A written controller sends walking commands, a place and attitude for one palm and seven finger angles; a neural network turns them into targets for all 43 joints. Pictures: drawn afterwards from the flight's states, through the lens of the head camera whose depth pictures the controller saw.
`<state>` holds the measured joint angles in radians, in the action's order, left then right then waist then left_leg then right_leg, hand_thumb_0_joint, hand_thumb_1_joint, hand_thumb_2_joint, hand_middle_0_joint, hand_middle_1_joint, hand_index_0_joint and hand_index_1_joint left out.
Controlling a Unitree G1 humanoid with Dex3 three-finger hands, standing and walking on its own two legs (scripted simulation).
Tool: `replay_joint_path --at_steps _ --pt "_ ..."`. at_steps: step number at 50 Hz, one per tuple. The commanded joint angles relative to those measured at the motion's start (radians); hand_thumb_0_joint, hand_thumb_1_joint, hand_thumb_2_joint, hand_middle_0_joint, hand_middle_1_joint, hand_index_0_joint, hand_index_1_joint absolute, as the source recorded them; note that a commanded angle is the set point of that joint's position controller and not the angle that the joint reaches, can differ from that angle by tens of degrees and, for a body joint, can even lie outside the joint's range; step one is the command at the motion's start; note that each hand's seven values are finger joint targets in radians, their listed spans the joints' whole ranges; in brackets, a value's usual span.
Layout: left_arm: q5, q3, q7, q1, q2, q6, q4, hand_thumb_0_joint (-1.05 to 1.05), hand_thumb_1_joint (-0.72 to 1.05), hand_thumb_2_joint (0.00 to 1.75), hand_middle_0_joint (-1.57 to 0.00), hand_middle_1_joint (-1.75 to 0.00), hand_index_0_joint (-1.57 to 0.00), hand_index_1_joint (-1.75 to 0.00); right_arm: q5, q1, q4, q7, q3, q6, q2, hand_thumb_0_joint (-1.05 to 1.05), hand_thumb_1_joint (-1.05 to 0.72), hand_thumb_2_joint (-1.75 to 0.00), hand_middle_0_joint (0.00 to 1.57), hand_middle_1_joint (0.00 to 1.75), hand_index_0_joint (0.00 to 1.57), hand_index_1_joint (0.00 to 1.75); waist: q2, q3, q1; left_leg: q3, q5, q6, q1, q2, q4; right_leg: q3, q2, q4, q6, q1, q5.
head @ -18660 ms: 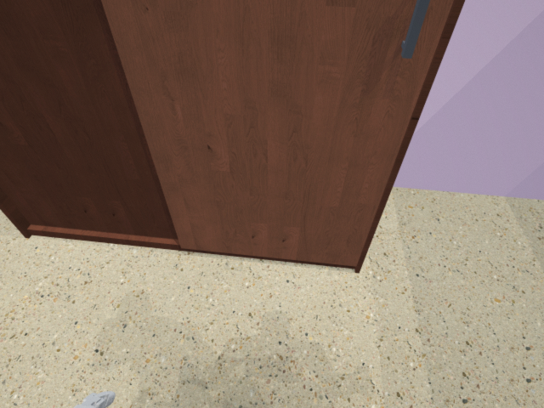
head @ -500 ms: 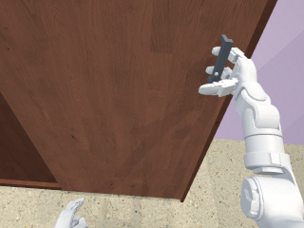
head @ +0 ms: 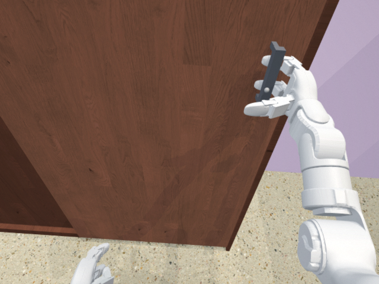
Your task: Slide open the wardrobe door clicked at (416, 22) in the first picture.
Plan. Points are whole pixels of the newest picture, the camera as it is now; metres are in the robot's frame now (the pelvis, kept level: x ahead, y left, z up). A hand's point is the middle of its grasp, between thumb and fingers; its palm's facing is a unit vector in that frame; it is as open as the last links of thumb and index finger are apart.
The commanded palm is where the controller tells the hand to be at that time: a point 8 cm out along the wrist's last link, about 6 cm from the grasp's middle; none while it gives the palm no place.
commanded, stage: slide the fingers in behind the handle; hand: right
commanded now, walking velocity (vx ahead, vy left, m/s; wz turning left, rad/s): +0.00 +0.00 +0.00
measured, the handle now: (267, 78) +0.48 -0.13 +0.24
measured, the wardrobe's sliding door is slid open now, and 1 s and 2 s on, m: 0.00 0.00 0.00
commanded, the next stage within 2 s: grip the handle and tug to test in 0.12 s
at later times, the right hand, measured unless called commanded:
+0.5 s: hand (269, 91) +0.42 -0.12 +0.25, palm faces +0.03 +1.00 +0.01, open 12.4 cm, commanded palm +0.39 -0.16 +0.24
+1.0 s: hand (266, 89) +0.42 -0.12 +0.25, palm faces +0.00 +1.00 +0.01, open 6.4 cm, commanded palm +0.39 -0.17 +0.24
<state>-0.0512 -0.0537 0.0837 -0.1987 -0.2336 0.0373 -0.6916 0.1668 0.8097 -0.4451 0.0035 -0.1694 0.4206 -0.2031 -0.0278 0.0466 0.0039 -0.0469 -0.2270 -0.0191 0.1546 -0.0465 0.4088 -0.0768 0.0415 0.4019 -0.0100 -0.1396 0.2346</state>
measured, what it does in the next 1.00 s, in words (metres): stands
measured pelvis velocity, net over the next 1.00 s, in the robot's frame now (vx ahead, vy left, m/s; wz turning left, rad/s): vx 0.01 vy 0.00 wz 0.00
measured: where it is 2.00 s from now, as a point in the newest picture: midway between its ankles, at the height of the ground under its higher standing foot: outside the picture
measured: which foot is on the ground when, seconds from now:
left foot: down 0.00-1.00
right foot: down 0.00-1.00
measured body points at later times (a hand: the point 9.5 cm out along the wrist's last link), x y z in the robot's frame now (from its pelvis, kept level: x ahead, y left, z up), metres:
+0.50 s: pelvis +0.00 +0.00 +0.00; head -0.02 +0.01 +0.45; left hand +0.16 +0.24 -0.09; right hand +0.41 -0.17 +0.25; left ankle -0.01 +0.13 -0.74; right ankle -0.01 -0.12 -0.74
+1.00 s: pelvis +0.01 +0.00 +0.00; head -0.01 +0.01 +0.45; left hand +0.18 +0.23 -0.10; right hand +0.42 -0.17 +0.25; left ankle -0.01 +0.13 -0.74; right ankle -0.01 -0.12 -0.74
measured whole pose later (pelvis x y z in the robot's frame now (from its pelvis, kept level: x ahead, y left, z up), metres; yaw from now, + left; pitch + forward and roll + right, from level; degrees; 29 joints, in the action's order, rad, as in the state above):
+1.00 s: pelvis +0.01 +0.00 +0.00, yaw +0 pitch -1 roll +0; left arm -0.04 -0.05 0.08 -0.19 -0.23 0.03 -0.69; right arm 0.16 0.79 -0.40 0.00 -0.16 0.45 -0.19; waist -0.03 0.05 0.02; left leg -0.05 -0.23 -0.02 0.14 -0.04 0.39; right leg -0.07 0.04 0.38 -0.01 -0.12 0.24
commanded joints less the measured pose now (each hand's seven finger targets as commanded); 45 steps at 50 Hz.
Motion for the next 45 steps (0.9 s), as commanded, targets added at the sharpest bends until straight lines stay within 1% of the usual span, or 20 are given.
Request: replay_joint_path --at_steps 1,4,7,8,11,13,16,17,20,23,25,28,30,33,35,37,38,41,42,45 --pt "0.004 0.039 0.000 0.120 -0.115 0.045 0.151 0.00 0.90 0.90 -0.20 -0.30 -0.20 -0.30 -0.001 0.515 0.245 -0.002 -0.039 -0.077 -0.155 0.00 0.50 -0.30 0.30 1.20 0.30 1.20 0.052 0.296 0.009 0.009 0.323 0.053 -0.078 0.045 -0.026 0.040 -0.026 -0.026 0.043 0.113 -0.303" --pt "0.003 0.041 -0.003 0.128 -0.117 0.040 0.159 0.00 0.90 0.90 -0.20 -0.30 -0.20 -0.30 0.000 0.460 0.254 -0.003 -0.060 -0.070 -0.171 0.00 0.50 -0.30 0.30 1.20 0.30 1.20 0.072 0.289 0.020 0.010 0.335 0.051 -0.089 0.048 -0.029 0.036 -0.025 -0.027 0.045 0.109 -0.310" --pt "0.004 0.040 0.003 0.124 -0.125 0.032 0.152 0.00 0.90 0.90 -0.20 -0.30 -0.20 -0.30 0.005 0.464 0.222 -0.008 -0.062 -0.054 -0.181 0.00 0.50 -0.30 0.30 1.20 0.30 1.20 0.107 0.240 0.013 0.009 0.287 0.046 -0.075 0.050 -0.050 0.034 -0.024 -0.042 0.047 0.086 -0.259" --pt "0.002 0.039 0.004 0.128 -0.124 0.032 0.154 0.00 0.90 0.90 -0.20 -0.30 -0.20 -0.30 0.003 0.466 0.219 -0.007 -0.080 -0.052 -0.204 0.00 0.50 -0.30 0.30 1.20 0.30 1.20 0.103 0.229 0.015 0.012 0.276 0.046 -0.067 0.050 -0.054 0.035 -0.023 -0.044 0.049 0.084 -0.250" --pt "0.002 0.038 0.003 0.128 -0.115 0.034 0.156 0.00 0.90 0.90 -0.20 -0.30 -0.20 -0.30 -0.009 0.505 0.251 -0.006 -0.040 -0.052 -0.167 0.00 0.50 -0.30 0.30 1.20 0.30 1.20 0.042 0.246 0.007 0.014 0.286 0.050 -0.060 0.048 -0.049 0.032 -0.026 -0.038 0.046 0.102 -0.268" --pt "0.001 0.040 0.001 0.133 -0.113 0.040 0.164 0.00 0.90 0.90 -0.20 -0.30 -0.20 -0.30 -0.005 0.498 0.288 -0.005 -0.024 -0.060 -0.146 0.00 0.41 -0.34 0.31 1.21 0.31 1.21 0.041 0.280 0.009 0.012 0.305 0.051 -0.071 0.051 -0.044 0.035 -0.025 -0.033 0.047 0.128 -0.294" --pt "0.005 0.042 0.004 0.127 -0.118 0.043 0.157 0.00 0.90 0.90 -0.20 -0.30 -0.20 -0.30 0.005 0.507 0.296 -0.010 -0.048 -0.060 -0.171 0.00 0.27 -0.40 0.32 1.23 0.32 1.23 0.059 0.307 0.009 0.014 0.324 0.050 -0.087 0.052 -0.043 0.034 -0.029 -0.032 0.047 0.129 -0.295" --pt "0.006 0.043 0.005 0.131 -0.123 0.041 0.157 0.00 0.90 0.90 -0.20 -0.30 -0.20 -0.30 0.005 0.472 0.287 -0.012 -0.070 -0.061 -0.195 0.00 0.22 -0.42 0.33 1.24 0.33 1.24 0.069 0.297 0.018 0.014 0.326 0.051 -0.096 0.054 -0.046 0.035 -0.027 -0.034 0.047 0.126 -0.307" --pt "0.002 0.040 0.005 0.135 -0.116 0.044 0.154 0.00 0.90 0.90 -0.20 -0.30 -0.20 -0.30 0.008 0.509 0.291 -0.020 -0.016 -0.058 -0.137 0.00 0.08 -0.48 0.35 1.26 0.35 1.26 0.056 0.284 0.002 0.012 0.315 0.049 -0.074 0.053 -0.048 0.033 -0.027 -0.035 0.046 0.131 -0.291" --pt "0.002 0.042 0.003 0.133 -0.119 0.047 0.150 0.00 0.90 0.90 -0.20 -0.30 -0.20 -0.30 0.004 0.514 0.290 -0.015 -0.023 -0.059 -0.150 0.00 -0.06 -0.54 0.36 1.28 0.36 1.28 0.056 0.273 0.003 0.011 0.316 0.048 -0.068 0.055 -0.052 0.035 -0.027 -0.035 0.047 0.133 -0.295" --pt "0.003 0.040 0.000 0.137 -0.114 0.051 0.154 0.00 0.90 0.90 -0.20 -0.30 -0.20 -0.30 0.003 0.531 0.305 -0.015 0.014 -0.058 -0.104 0.00 -0.15 -0.58 0.37 1.29 0.37 1.29 0.038 0.281 -0.001 0.011 0.326 0.051 -0.063 0.055 -0.046 0.036 -0.031 -0.031 0.046 0.145 -0.305" --pt "0.006 0.042 0.003 0.130 -0.120 0.047 0.148 0.00 0.90 0.90 -0.20 -0.30 -0.20 -0.30 0.003 0.512 0.288 -0.013 -0.024 -0.055 -0.148 0.00 -0.29 -0.64 0.38 1.31 0.38 1.31 0.058 0.300 0.006 0.011 0.334 0.049 -0.082 0.055 -0.046 0.037 -0.030 -0.035 0.047 0.141 -0.312" --pt "0.005 0.039 0.003 0.133 -0.115 0.048 0.148 0.00 0.90 0.90 -0.20 -0.30 -0.20 -0.30 0.003 0.530 0.280 -0.018 0.004 -0.051 -0.115 0.00 -0.39 -0.68 0.40 1.33 0.40 1.33 0.043 0.286 0.000 0.010 0.340 0.051 -0.072 0.055 -0.044 0.036 -0.032 -0.030 0.046 0.140 -0.314" --pt "0.007 0.042 0.001 0.134 -0.119 0.047 0.150 0.00 0.90 0.90 -0.20 -0.30 -0.20 -0.30 0.004 0.502 0.293 -0.018 -0.024 -0.056 -0.145 0.00 -0.53 -0.74 0.41 1.35 0.41 1.35 0.069 0.312 0.011 0.010 0.369 0.050 -0.098 0.055 -0.040 0.036 -0.032 -0.030 0.047 0.143 -0.338" --pt "0.006 0.040 0.001 0.134 -0.116 0.046 0.146 0.00 0.90 0.90 -0.20 -0.30 -0.20 -0.30 0.007 0.531 0.281 -0.023 0.005 -0.051 -0.113 0.00 -0.62 -0.78 0.42 1.36 0.42 1.36 0.073 0.294 -0.003 0.008 0.355 0.049 -0.077 0.056 -0.043 0.036 -0.033 -0.029 0.046 0.141 -0.321" --pt "0.010 0.041 0.001 0.130 -0.120 0.046 0.142 0.00 0.90 0.90 -0.20 -0.30 -0.20 -0.30 0.007 0.513 0.263 -0.022 -0.015 -0.052 -0.133 0.00 -0.71 -0.82 0.43 1.37 0.43 1.37 0.073 0.286 0.005 0.007 0.356 0.050 -0.080 0.057 -0.046 0.036 -0.031 -0.031 0.046 0.140 -0.327" --pt "0.006 0.039 0.000 0.136 -0.117 0.045 0.147 0.00 0.90 0.90 -0.20 -0.30 -0.20 -0.30 0.005 0.521 0.274 -0.023 -0.003 -0.051 -0.124 0.00 -0.76 -0.84 0.44 1.38 0.44 1.38 0.046 0.283 0.004 0.009 0.350 0.051 -0.075 0.054 -0.044 0.036 -0.031 -0.032 0.045 0.139 -0.323" --pt "0.008 0.039 -0.002 0.133 -0.112 0.046 0.148 0.00 0.90 0.90 -0.20 -0.30 -0.20 -0.30 0.003 0.514 0.273 -0.023 0.013 -0.049 -0.096 0.00 -0.90 -0.90 0.45 1.40 0.45 1.40 0.057 0.297 0.004 0.005 0.380 0.052 -0.077 0.056 -0.033 0.037 -0.033 -0.024 0.045 0.146 -0.352" --pt "0.009 0.042 -0.001 0.130 -0.119 0.042 0.146 0.00 0.90 0.90 -0.20 -0.30 -0.20 -0.30 0.005 0.491 0.263 -0.020 -0.016 -0.049 -0.128 0.00 -0.90 -0.90 0.45 1.40 0.45 1.40 0.071 0.300 0.012 0.006 0.380 0.051 -0.089 0.057 -0.039 0.036 -0.032 -0.025 0.045 0.144 -0.351" --pt "0.010 0.040 0.000 0.129 -0.116 0.041 0.145 0.00 0.90 0.90 -0.20 -0.30 -0.20 -0.30 0.003 0.531 0.261 -0.022 -0.007 -0.044 -0.123 0.00 -0.90 -0.90 0.45 1.40 0.45 1.40 0.064 0.299 0.003 0.006 0.376 0.051 -0.080 0.055 -0.034 0.039 -0.033 -0.024 0.045 0.136 -0.342"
